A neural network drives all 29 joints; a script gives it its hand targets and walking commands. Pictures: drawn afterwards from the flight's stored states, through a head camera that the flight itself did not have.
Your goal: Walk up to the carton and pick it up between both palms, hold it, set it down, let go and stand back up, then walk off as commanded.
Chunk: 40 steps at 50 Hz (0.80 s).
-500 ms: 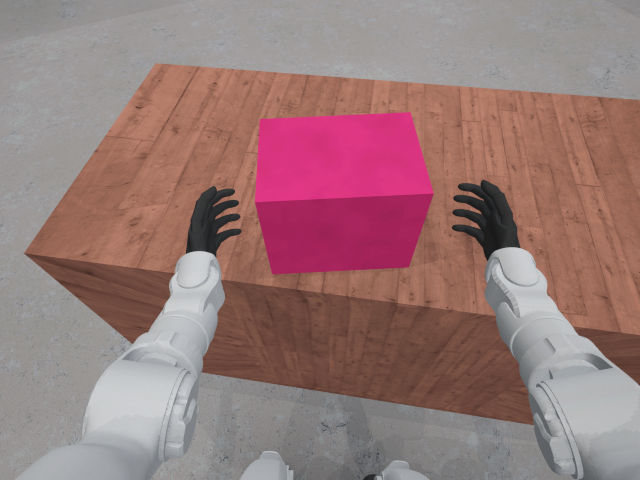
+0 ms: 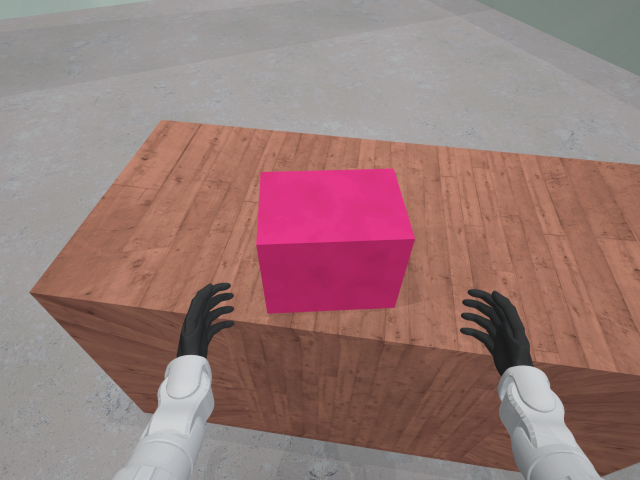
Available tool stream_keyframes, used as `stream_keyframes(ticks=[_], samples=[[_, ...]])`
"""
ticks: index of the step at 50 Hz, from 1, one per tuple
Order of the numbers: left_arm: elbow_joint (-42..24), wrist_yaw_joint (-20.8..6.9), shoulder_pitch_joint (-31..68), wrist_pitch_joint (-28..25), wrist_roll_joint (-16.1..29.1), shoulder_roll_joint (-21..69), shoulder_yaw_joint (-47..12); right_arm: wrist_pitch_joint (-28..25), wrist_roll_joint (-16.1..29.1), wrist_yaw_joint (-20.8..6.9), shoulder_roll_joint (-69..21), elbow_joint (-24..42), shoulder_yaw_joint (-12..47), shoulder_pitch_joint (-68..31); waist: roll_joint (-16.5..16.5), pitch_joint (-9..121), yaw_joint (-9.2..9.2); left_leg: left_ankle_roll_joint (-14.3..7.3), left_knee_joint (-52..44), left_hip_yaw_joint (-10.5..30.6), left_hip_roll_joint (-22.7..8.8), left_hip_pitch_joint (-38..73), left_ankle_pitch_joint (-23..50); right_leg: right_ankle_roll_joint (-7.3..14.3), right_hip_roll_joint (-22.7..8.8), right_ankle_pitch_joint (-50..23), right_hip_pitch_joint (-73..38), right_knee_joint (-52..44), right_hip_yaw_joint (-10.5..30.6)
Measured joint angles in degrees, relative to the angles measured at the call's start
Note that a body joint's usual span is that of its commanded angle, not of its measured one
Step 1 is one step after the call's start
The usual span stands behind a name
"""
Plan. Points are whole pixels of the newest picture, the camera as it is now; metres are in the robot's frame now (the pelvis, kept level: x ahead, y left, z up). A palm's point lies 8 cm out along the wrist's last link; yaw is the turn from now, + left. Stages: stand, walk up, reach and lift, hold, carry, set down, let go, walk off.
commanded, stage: set down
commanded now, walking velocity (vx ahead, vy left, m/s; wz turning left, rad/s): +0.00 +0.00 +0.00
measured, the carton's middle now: (329, 242) +0.49 +0.02 -0.03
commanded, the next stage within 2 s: none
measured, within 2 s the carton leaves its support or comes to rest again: neither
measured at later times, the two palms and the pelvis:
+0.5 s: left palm (166, 399) +0.21 +0.22 -0.01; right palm (519, 400) +0.22 -0.20 +0.00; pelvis +0.04 +0.01 +0.02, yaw -2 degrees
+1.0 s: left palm (166, 398) +0.21 +0.22 -0.01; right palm (531, 423) +0.20 -0.21 +0.00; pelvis +0.03 +0.02 +0.02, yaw -4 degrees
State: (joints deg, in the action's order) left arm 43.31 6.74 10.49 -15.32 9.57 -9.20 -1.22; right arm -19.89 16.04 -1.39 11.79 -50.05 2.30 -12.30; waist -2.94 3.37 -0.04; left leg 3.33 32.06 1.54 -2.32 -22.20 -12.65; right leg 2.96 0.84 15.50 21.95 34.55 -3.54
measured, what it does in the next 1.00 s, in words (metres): stands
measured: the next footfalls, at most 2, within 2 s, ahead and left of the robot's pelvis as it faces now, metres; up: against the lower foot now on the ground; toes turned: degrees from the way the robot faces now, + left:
none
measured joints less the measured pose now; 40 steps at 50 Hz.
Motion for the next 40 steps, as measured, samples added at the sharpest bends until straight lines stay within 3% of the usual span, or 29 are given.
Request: stream_keyframes(ticks=[10, 18, 22, 29, 40], samples=[[-8.3, 1.3, -7.3, 1.4, -1.6, 0.0, 0.8, 1.1, -1.1, -0.4, -2.3, 9.7, 1.0, 9.1, -1.1, -1.7, 0.72, -0.1, -4.5, -0.8, 0.1, 6.9, 0.3, -0.1, 0.2, -0.3, -6.3, -3.9, 1.2], [-18.8, 0.5, -17.6, 2.3, -3.7, 1.2, 0.4, -1.0, -0.9, -0.6, -1.6, 15.2, 1.3, 15.9, 0.4, -3.9, 1.6, -0.6, -8.4, -1.0, 0.0, 12.9, 1.2, -0.7, 0.6, -1.7, -12.9, -9.4, 1.7], [-20.5, -0.1, -23.3, 3.1, -4.6, 1.4, 0.5, -0.7, -1.8, -0.2, -0.8, 17.2, 1.2, 20.5, 0.3, -4.5, 1.91, -0.9, -10.2, -1.6, 0.1, 16.1, 0.7, -1.0, 0.5, -1.9, -15.7, -11.0, 2.4], [-28.1, 1.9, -30.9, 3.8, -3.8, 0.4, -0.9, 0.1, -1.7, -1.8, 0.0, 23.4, -0.4, 28.1, -0.9, -4.9, 1.94, -0.9, -10.6, -2.2, -0.3, 17.9, 0.5, -1.0, 0.9, -2.3, -17.6, -12.1, 3.1], [-26.7, 2.8, -26.6, 9.0, -4.8, 1.3, -1.4, 5.8, -3.7, -2.9, -2.2, 27.4, -1.5, 30.0, -0.2, -5.5, 2.03, -1.3, -10.6, -3.5, 0.0, 18.2, 0.9, -1.3, 0.6, -2.5, -16.8, -10.7, 4.5]])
